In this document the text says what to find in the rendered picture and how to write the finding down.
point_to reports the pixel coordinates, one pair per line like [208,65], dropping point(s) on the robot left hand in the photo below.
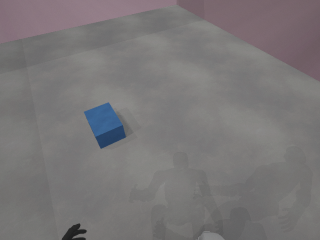
[73,231]

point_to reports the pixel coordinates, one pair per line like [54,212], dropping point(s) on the carton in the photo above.
[105,124]

